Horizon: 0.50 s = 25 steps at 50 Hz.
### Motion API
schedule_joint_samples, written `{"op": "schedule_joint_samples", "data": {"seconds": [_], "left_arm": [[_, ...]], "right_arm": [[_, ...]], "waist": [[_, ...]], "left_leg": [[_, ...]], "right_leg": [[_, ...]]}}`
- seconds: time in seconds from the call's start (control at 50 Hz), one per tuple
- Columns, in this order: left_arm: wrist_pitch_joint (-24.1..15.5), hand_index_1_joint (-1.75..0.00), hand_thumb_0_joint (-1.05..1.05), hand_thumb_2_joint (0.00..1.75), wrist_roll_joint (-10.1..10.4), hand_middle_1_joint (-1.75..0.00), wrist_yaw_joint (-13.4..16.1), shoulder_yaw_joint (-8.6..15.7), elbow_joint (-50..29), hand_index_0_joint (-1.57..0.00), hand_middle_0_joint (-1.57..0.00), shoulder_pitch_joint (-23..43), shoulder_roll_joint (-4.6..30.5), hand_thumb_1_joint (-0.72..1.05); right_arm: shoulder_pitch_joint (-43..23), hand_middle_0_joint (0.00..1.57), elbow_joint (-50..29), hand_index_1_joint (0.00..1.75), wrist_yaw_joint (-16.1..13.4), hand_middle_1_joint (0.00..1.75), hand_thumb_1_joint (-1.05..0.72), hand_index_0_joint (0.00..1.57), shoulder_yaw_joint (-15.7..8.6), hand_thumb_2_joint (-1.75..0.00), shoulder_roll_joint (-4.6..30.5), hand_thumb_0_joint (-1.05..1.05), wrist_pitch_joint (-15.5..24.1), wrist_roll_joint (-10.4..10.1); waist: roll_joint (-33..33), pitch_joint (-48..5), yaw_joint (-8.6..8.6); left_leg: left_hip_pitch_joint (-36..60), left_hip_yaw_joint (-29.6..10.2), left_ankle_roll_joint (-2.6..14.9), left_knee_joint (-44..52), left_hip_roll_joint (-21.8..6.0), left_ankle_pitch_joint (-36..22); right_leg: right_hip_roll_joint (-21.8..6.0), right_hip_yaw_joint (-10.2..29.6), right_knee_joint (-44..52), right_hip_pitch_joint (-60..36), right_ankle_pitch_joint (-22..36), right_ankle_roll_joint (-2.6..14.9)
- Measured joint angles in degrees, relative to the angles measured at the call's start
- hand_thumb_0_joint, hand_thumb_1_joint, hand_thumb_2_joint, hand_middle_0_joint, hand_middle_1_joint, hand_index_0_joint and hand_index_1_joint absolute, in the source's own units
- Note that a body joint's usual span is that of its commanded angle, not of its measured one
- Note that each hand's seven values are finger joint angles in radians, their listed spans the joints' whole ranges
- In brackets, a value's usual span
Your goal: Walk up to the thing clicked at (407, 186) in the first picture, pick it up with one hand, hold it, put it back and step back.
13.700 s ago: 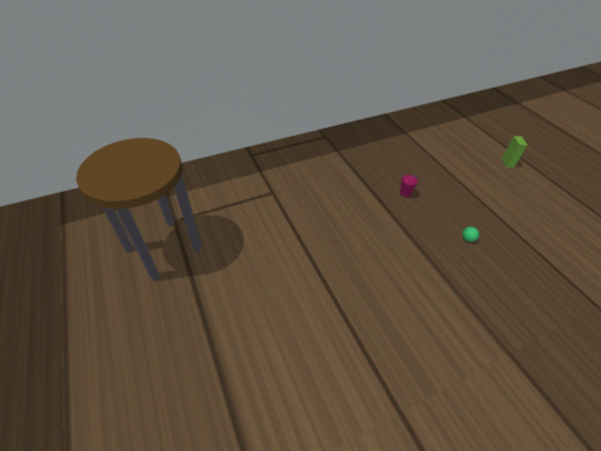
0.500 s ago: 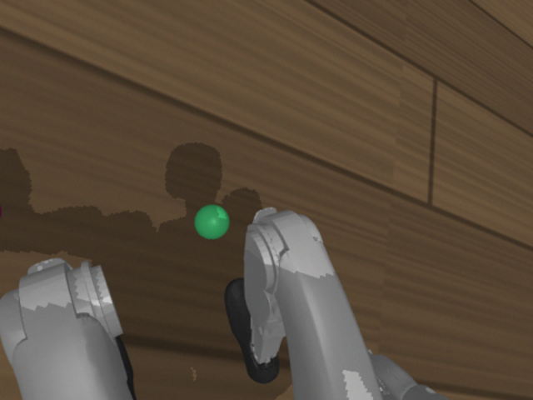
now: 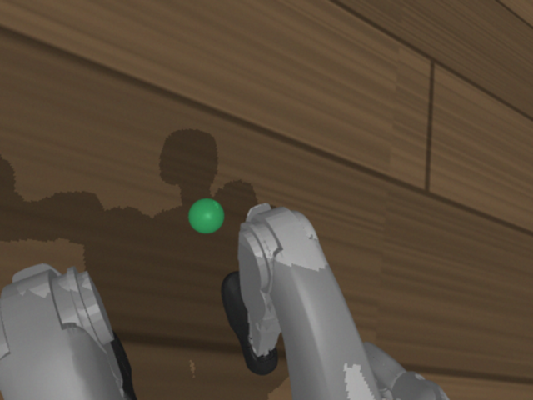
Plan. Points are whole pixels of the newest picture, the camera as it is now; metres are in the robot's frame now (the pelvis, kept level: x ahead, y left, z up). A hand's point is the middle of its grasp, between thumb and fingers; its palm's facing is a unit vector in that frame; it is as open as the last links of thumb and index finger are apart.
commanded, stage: close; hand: left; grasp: from above
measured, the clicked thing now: out of the picture +0.41 +0.32 -0.25
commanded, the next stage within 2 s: settle in 1.38 s
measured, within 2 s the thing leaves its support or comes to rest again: leaves its support in 1.86 s
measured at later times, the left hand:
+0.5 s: hand out of the picture +0.40 +0.31 -0.23, palm faces -0.42 -0.12 -0.90, open 13.4 cm
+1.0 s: hand out of the picture +0.40 +0.31 -0.23, palm faces -0.44 -0.15 -0.89, open 12.3 cm
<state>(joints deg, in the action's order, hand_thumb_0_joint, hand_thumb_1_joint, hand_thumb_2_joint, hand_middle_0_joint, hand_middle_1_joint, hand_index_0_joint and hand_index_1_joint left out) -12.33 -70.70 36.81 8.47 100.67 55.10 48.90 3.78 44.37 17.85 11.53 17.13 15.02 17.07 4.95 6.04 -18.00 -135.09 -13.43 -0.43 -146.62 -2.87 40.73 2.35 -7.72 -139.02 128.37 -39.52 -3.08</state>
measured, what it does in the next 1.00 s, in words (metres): stands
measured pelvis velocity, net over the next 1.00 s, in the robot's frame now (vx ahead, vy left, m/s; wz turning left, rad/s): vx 0.00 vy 0.00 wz -0.02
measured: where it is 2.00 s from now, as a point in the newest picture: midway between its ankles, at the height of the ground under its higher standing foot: (192, 369)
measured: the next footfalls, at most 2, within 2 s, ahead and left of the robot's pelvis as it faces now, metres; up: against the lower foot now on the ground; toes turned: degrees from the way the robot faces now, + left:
none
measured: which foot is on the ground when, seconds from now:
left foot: down 0.00-1.00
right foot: down 0.00-1.00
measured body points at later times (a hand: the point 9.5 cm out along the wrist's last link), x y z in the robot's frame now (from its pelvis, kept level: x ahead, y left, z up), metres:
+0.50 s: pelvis -0.01 +0.00 +0.00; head +0.23 +0.12 +0.36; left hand +0.42 +0.31 -0.18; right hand +0.07 -0.25 -0.07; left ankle +0.07 +0.13 -0.26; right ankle +0.10 -0.12 -0.26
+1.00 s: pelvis +0.00 +0.00 +0.00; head +0.24 +0.11 +0.36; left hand +0.42 +0.32 -0.18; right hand +0.06 -0.25 -0.07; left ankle +0.07 +0.13 -0.26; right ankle +0.10 -0.12 -0.26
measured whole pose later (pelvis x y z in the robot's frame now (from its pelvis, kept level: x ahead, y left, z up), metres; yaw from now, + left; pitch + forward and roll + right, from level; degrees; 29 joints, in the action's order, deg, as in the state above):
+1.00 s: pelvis +0.00 +0.00 +0.00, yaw -1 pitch +26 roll -12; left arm -14.5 -72.6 39.9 5.8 101.8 54.2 49.2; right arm 5.3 43.9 17.8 13.1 18.3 16.0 17.5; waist 5.8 5.5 -17.8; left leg -134.3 -14.5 -0.6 -146.8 -3.0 40.5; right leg 2.9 -8.5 -138.3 127.4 -38.6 -3.1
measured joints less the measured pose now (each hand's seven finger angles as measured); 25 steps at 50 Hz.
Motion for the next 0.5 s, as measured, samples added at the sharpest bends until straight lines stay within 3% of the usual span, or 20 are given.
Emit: {"op": "schedule_joint_samples", "data": {"seconds": [0.12,0.24,0.38,0.5], "left_arm": [[-2.76,-1.04,-0.01,0.99,-0.26,-1.04,0.38,-1.0,0.17,-0.09,-0.08,-0.72,1.36,-0.52],[-3.85,-1.03,-0.01,0.97,-2.18,-1.04,1.88,-2.2,-0.43,-0.1,-0.09,-1.78,1.18,-0.47],[-2.48,-1.03,0.0,0.96,-3.86,-1.05,4.39,-3.17,-0.19,-0.13,-0.11,-1.88,-0.12,-0.44],[-0.26,-1.03,0.0,0.95,-3.36,-1.06,5.2,-2.99,1.12,-0.16,-0.12,-0.8,-0.51,-0.43]], "right_arm": [[1.02,0.2,0.08,0.29,-0.45,0.3,-0.9,0.2,1.59,-0.9,-0.07,0.0,-0.98,0.29],[1.39,0.2,0.29,0.29,-0.84,0.3,-0.9,0.2,1.85,-0.9,0.29,0.0,-1.13,0.88],[0.44,0.2,0.48,0.29,-0.4,0.3,-0.9,0.2,1.3,-0.9,0.79,0.0,0.03,1.17],[-0.55,0.2,-0.17,0.29,0.15,0.3,-0.9,0.2,0.48,-0.9,1.39,0.0,1.32,1.0]], "waist": [[0.6,0.17,0.05],[0.86,-0.42,0.23],[1.21,-1.12,0.37],[1.11,-0.78,0.06]], "left_leg": [[0.43,-0.82,-0.32,-0.37,-0.05,0.06],[0.4,-1.21,-0.29,-0.63,0.07,-0.04],[0.37,-1.26,-0.18,-0.62,0.07,-0.19],[0.18,-0.88,0.19,-0.42,0.05,-0.71]], "right_leg": [[0.25,-0.63,0.06,-0.4,0.36,0.15],[0.32,-0.94,0.16,-0.7,0.5,0.13],[0.4,-0.98,0.33,-0.81,0.69,-0.03],[0.41,-0.69,0.5,-0.73,1.04,-0.28]]}}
